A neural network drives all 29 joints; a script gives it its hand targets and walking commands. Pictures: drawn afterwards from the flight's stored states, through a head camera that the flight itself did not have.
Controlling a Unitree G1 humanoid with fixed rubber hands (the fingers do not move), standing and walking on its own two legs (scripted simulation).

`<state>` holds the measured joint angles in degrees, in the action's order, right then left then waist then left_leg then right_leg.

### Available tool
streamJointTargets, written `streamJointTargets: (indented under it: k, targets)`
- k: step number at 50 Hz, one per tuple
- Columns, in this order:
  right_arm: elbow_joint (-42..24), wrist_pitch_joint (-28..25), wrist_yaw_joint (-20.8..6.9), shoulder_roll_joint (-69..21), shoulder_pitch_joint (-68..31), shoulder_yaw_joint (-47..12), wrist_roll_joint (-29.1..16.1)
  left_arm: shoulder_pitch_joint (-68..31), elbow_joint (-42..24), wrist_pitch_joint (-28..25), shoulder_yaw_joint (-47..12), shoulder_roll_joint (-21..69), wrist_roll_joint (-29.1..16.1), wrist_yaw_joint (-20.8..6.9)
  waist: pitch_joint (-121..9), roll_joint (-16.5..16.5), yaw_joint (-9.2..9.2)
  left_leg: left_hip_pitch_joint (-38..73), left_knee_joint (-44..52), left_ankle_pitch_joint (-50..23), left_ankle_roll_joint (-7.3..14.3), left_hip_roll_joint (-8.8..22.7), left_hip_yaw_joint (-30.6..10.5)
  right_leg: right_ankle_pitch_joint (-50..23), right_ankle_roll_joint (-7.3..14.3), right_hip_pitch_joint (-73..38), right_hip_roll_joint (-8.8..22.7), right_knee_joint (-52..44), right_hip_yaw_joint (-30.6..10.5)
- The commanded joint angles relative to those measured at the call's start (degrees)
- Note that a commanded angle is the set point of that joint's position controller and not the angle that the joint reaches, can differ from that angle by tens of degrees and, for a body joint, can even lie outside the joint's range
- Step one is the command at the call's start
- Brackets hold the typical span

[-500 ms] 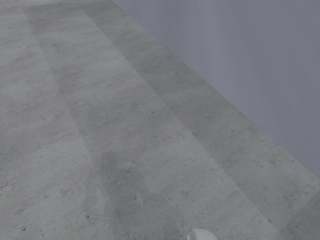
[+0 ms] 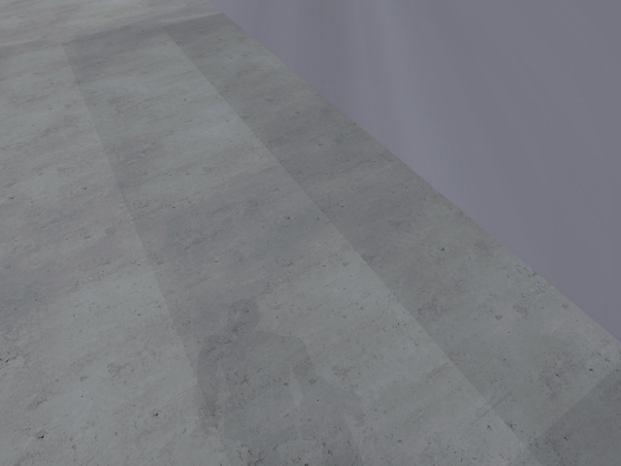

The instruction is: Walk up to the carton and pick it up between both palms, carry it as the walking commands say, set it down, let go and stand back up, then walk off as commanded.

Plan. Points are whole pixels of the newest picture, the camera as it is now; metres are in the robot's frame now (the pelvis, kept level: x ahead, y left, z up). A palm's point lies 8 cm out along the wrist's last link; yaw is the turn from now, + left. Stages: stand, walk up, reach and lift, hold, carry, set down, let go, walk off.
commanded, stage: stand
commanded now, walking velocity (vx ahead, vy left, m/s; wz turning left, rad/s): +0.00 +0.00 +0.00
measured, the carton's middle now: out of the picture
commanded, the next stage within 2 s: none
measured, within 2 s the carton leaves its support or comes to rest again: neither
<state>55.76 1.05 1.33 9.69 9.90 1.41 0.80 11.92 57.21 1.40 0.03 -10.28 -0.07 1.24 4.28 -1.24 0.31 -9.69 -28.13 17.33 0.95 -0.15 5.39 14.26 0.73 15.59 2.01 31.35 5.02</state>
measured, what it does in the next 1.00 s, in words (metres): stands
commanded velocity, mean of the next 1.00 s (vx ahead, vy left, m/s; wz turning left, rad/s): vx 0.00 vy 0.00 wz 0.00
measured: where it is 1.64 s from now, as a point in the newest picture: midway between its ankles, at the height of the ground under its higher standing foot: outside the picture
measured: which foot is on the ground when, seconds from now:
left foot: down 0.00-1.00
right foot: down 0.00-1.00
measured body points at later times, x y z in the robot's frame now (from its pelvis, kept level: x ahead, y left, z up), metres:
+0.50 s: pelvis +0.00 -0.01 +0.01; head +0.00 -0.01 +0.46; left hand -0.01 +0.21 -0.15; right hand +0.00 -0.22 -0.15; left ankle -0.03 +0.10 -0.73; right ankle +0.02 -0.11 -0.73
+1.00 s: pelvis +0.00 -0.01 +0.01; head +0.01 -0.01 +0.46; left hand -0.01 +0.20 -0.15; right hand -0.02 -0.21 -0.16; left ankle -0.03 +0.10 -0.73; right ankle +0.02 -0.11 -0.73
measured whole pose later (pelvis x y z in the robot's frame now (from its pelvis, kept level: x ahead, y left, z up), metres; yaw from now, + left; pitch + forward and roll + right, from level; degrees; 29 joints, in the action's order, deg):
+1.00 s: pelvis +0.00 -0.01 +0.01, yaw -1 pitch -2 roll +1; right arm 65.5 -1.1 2.4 6.2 17.8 -0.7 0.4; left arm 15.8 67.8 -0.3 -1.2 -7.1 0.4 1.7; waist 1.7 -0.3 0.8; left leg -5.8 -21.9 14.6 0.6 0.7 6.1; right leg 11.1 1.7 11.8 0.5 24.3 4.0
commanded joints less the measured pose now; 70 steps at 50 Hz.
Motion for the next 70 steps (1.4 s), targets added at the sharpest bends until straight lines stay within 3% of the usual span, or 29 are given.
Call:
streamJointTargets:
  k: [1,2,3,5,7,10,14,20,21,22,23,28,29,33,35,36,37,39,41,45,46,55,57,59,62,63,64,70]
  targets:
    - [-1.45,-1.53,-0.34,10.72,-2.06,1.38,0.31,4.63,-1.03,-1.04,0.98,-6.3,-0.61,-0.16,-4.56,7.23,2.64,-0.4,10.16,-15.85,2.8,13.8,-9.68,-7.0,-1.86,-7.18,4.21,-11.7,-5.39]
    - [-0.82,-1.73,-0.62,6.13,-0.43,0.49,0.04,2.09,-0.19,-1.19,1.04,-6.26,-0.08,-0.05,-3.24,7.92,0.27,-0.09,11.18,-9.73,1.24,10.42,-7.97,-8.76,-1.51,-7.35,4.13,-11.84,-6.19]
    - [-0.21,-2.1,-0.62,3.38,0.96,-0.46,-0.04,1.02,0.36,-1.08,1.24,-6.8,-0.04,-0.53,-2.98,5.28,-0.28,1.53,11.73,-9.89,0.18,9.43,-6.24,-12.88,-1.22,-7.41,4.55,-11.87,-6.84]
    - [0.52,-2.35,0.32,5.98,2.11,0.06,-0.53,2.91,1.72,-1.16,1.3,-6.31,0.45,-0.79,-2.86,4.77,0.02,1.74,12.32,-9.36,-0.54,8.19,-5.14,-18.81,-0.77,-8.89,5.37,-12.52,-7.11]
    - [2.19,-2.51,0.17,6.29,3.62,0.35,-0.83,4.36,3.03,-1.76,0.79,-4.71,0.64,-0.72,-3.78,5.21,0.38,2.58,12.71,-9.97,-0.69,7.58,-4.7,-17.13,-0.6,-9.85,5.33,-12.22,-6.87]
    - [3.58,-2.15,0.56,2.45,5.02,-0.19,-0.68,5.67,5.08,-1.75,0.82,-4.7,0.52,-0.15,-1.68,1.42,0.37,1.71,13.39,-5.94,-0.33,7.65,-4.92,-13.79,-0.68,-8.21,4.95,-12.99,-6.89]
    - [4.36,-1.73,0.92,2.68,4.62,-0.41,-0.48,4.63,6.14,-1.5,0.23,-3.32,0.49,-0.1,0.77,0.22,0.69,0.54,13.68,-3.3,-0.1,7.18,-4.88,-10.78,-0.75,-5.63,4.51,-14.01,-7.12]
    - [6.9,-2.0,0.73,2.35,8.32,-0.76,-0.46,6.66,8.15,-1.72,0.3,-3.93,0.39,0.27,0.66,-0.1,0.49,0.16,12.75,-4.22,0.32,6.58,-4.64,-9.25,0.01,-5.63,4.93,-14.06,-8.03]
    - [7.06,-1.93,0.64,1.72,7.83,-0.86,-0.32,5.35,7.84,-1.68,0.46,-4.8,0.34,0.27,1.23,-1.84,0.47,0.42,12.96,-4.62,0.05,6.67,-4.72,-8.15,0.1,-4.27,4.73,-13.96,-7.85]
    - [7.11,-2.12,1.01,2.89,8.46,-0.81,-0.35,5.95,7.74,-1.72,0.26,-3.71,0.39,0.22,-0.14,0.97,0.44,1.13,12.72,-4.39,0.01,6.61,-4.54,-8.54,0.22,-4.61,4.7,-13.96,-8.04]
    - [7.5,-2.13,0.99,2.14,8.02,-0.96,-0.43,6.28,8.2,-1.95,-0.17,-2.65,0.25,0.09,0.56,1.76,0.99,0.15,13.09,-4.47,0.38,6.75,-4.95,-9.69,0.39,-5.06,4.88,-13.47,-7.92]
    - [8.2,-2.24,0.84,2.8,9.8,-0.94,-0.47,6.72,8.74,-1.78,-0.22,-2.32,0.55,0.56,0.83,0.64,0.58,-0.66,13.18,-3.94,0.4,6.6,-4.6,-9.25,0.35,-4.92,4.6,-12.71,-7.42]
    - [8.84,-2.35,0.95,1.54,10.62,-1.35,-0.33,7.71,9.23,-1.66,-0.01,-3.24,0.35,0.64,0.59,-0.96,0.67,-0.44,12.65,-4.45,0.59,6.75,-4.92,-9.52,0.34,-5.04,4.42,-13.11,-7.43]
    - [9.04,-2.41,0.95,2.1,11.26,-1.19,-0.19,6.96,9.3,-1.75,-0.16,-2.83,0.28,0.45,-0.27,1.12,1.07,-0.67,12.91,-4.51,0.58,6.68,-4.79,-8.94,0.9,-5.8,4.64,-12.41,-7.65]
    - [9.47,-2.29,0.83,0.21,12.48,-1.68,-0.31,7.66,9.69,-1.59,-0.18,-2.64,0.51,0.69,0.86,0.17,0.62,-0.92,12.89,-4.02,0.59,6.58,-4.74,-7.41,0.72,-4.57,4.34,-12.69,-7.41]
    - [9.6,-2.41,0.98,1.14,12.56,-1.54,-0.32,8.25,9.97,-1.56,-0.48,-1.95,0.47,0.66,0.87,2.2,0.72,-0.74,12.45,-3.85,0.5,6.19,-4.32,-8.63,0.57,-4.63,4.38,-13.02,-7.96]
    - [9.35,-2.28,0.9,0.85,11.67,-1.55,-0.3,7.46,9.85,-1.57,-0.3,-2.29,0.49,0.56,1.69,0.65,0.64,-0.9,12.6,-4.52,0.44,6.44,-4.3,-8.04,0.85,-3.52,4.52,-13.13,-7.86]
    - [9.61,-2.02,1.22,-0.42,12.15,-2.07,-0.43,6.72,9.27,-1.49,0.12,-3.5,0.57,0.71,1.56,1.58,0.69,-1.05,12.95,-4.54,0.42,6.65,-4.74,-9.04,0.52,-3.84,4.18,-12.79,-6.99]
    - [9.26,-2.16,1.17,0.61,12.23,-1.56,-0.44,7.84,10.0,-1.49,-0.52,-1.38,0.32,0.88,1.23,0.36,0.87,-0.77,12.65,-4.81,0.78,6.57,-4.57,-8.84,0.56,-3.76,4.4,-12.96,-7.33]
    - [9.45,-2.3,1.47,1.43,12.83,-1.4,-0.33,7.99,9.8,-1.95,-0.69,-1.65,0.3,0.6,1.3,2.15,0.6,-0.02,12.47,-5.95,0.93,6.96,-4.98,-10.2,0.99,-3.17,4.46,-12.29,-7.54]
    - [9.31,-2.43,1.26,0.97,12.69,-1.48,-0.29,8.09,10.24,-1.91,-0.56,-1.3,0.35,0.55,0.53,0.59,0.59,-0.07,12.26,-5.41,0.84,6.91,-5.18,-9.98,0.72,-3.82,4.17,-12.53,-7.24]
    - [9.23,-2.49,1.01,0.92,13.05,-1.41,-0.15,9.12,10.63,-1.96,-0.59,-1.14,0.37,0.78,1.32,1.48,0.57,-0.78,12.08,-5.38,0.92,6.53,-4.18,-9.49,0.81,-3.23,4.43,-12.78,-7.54]
    - [9.5,-2.38,1.02,1.02,14.07,-1.24,-0.34,8.1,10.2,-1.87,-0.47,-1.53,0.44,1.0,0.83,0.0,0.57,-0.18,12.22,-6.78,0.78,6.63,-4.47,-9.71,1.05,-3.62,4.33,-11.92,-7.45]
    - [9.7,-2.32,1.25,-0.09,13.69,-1.55,-0.28,8.9,10.3,-1.99,-0.56,-0.88,0.49,0.75,0.7,1.13,0.59,0.45,11.67,-6.55,1.08,6.86,-4.74,-8.94,1.0,-3.12,4.4,-12.34,-7.66]
    - [9.44,-2.2,1.28,1.3,13.7,-1.16,-0.3,8.91,10.45,-2.05,-0.45,-1.54,0.41,0.78,1.56,0.2,0.72,-0.3,12.41,-6.21,1.11,6.77,-4.66,-9.41,0.63,-3.04,3.98,-12.11,-7.15]
    - [9.06,-2.32,1.18,1.79,13.35,-1.16,-0.29,8.81,10.43,-1.95,-0.96,-0.25,0.22,0.88,2.4,1.66,0.47,-0.81,12.03,-6.39,1.17,6.57,-4.79,-10.0,0.74,-2.72,4.15,-12.35,-7.4]
    - [9.55,-2.29,1.18,0.77,14.17,-1.11,-0.36,8.78,10.55,-2.04,-0.57,-1.66,0.55,1.01,1.94,0.47,0.41,-0.13,12.15,-6.72,0.9,6.38,-4.38,-9.52,0.88,-2.99,4.03,-11.96,-7.48]
    - [9.4,-2.35,1.35,1.28,14.7,-1.03,-0.43,9.87,10.67,-2.28,-0.83,0.05,0.55,0.93,1.01,0.91,0.74,0.07,11.92,-7.47,1.15,6.68,-4.38,-10.81,1.01,-3.74,4.12,-11.86,-7.22]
